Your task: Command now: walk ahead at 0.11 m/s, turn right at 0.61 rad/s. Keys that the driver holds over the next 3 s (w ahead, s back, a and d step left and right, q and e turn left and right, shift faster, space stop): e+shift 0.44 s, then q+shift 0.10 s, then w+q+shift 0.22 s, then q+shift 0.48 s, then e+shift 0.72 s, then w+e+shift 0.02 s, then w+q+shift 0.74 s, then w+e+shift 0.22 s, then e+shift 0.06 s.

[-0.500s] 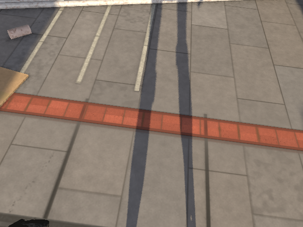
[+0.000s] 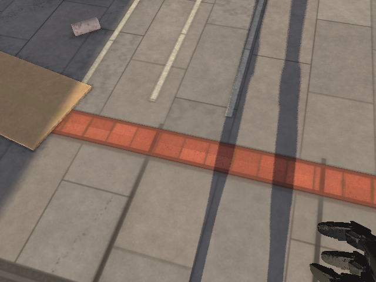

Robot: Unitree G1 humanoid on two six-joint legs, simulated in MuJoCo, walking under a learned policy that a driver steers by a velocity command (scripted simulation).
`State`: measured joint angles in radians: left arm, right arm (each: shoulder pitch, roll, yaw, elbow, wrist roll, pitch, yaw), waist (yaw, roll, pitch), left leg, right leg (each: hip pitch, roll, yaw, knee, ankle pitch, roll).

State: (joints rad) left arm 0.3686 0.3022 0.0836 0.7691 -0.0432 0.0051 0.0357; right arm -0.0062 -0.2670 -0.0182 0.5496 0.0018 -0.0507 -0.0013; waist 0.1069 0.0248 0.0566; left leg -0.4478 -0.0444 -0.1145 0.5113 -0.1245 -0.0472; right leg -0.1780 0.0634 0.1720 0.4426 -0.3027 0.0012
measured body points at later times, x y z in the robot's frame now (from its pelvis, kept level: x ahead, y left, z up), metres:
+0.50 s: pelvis +0.05 -0.03 -0.01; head +0.08 -0.08 +0.43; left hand +0.35 +0.15 -0.08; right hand +0.06 -0.36 -0.12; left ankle +0.10 +0.12 -0.71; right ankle +0.03 -0.13 -0.74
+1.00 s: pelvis +0.19 -0.06 -0.01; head +0.22 -0.05 +0.44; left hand +0.32 +0.21 -0.13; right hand +0.29 -0.35 -0.11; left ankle +0.36 +0.03 -0.71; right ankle +0.03 -0.13 -0.74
